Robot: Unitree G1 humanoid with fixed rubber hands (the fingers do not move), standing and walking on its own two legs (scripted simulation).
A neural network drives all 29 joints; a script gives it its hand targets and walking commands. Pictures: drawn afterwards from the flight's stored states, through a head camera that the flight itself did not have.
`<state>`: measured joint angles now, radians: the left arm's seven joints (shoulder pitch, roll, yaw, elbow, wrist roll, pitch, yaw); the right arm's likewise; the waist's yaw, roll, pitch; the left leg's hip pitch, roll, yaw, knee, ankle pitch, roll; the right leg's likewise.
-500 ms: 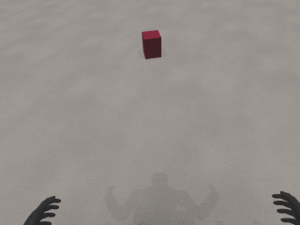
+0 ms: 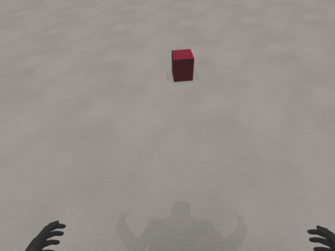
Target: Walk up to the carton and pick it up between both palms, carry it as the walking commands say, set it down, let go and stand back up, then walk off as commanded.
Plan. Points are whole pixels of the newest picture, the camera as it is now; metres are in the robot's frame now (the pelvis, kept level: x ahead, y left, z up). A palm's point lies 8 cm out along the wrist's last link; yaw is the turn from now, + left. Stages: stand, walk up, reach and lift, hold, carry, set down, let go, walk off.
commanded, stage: walk up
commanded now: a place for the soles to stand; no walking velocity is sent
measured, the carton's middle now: (182, 65) +2.02 -0.04 -0.61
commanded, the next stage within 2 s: none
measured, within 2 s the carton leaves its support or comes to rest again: neither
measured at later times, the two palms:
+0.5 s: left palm (61, 188) +0.31 +0.34 -0.05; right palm (312, 198) +0.29 -0.34 -0.05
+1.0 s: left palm (88, 141) +0.50 +0.33 -0.06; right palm (297, 169) +0.39 -0.34 -0.06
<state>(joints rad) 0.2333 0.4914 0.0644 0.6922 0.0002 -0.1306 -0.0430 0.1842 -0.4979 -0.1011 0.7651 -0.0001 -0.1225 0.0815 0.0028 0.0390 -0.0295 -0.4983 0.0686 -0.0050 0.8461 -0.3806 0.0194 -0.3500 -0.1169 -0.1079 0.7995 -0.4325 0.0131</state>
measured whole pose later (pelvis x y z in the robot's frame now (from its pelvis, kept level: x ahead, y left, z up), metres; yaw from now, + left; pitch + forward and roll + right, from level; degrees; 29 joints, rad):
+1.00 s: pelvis +0.33 +0.01 -0.01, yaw -3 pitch +0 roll -1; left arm 0.21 0.48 0.07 0.71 0.00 -0.12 -0.05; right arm 0.32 -0.49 -0.10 0.77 0.00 -0.12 0.03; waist -0.03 -0.01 0.01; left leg -0.43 0.07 0.04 1.13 -0.44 0.01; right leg -0.52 -0.03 -0.05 0.81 -0.28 0.00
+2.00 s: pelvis +0.64 +0.06 +0.00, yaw -4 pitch +0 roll -1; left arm 0.19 0.48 0.06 0.71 0.00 -0.08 -0.06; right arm 0.38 -0.49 -0.10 0.77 0.00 -0.14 0.01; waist -0.05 -0.03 0.02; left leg -0.36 0.07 0.08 0.85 -0.50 0.01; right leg -0.59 -0.03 -0.01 1.02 -0.44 -0.01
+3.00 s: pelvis +0.92 +0.06 +0.00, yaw -4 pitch +0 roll -1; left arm 0.22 0.47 0.06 0.72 0.00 -0.08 -0.03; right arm 0.31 -0.49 -0.10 0.77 0.00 -0.14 0.00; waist 0.00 -0.02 0.02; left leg -0.44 0.06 0.05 0.88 -0.45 0.01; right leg -0.54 -0.02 0.00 1.08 -0.45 -0.01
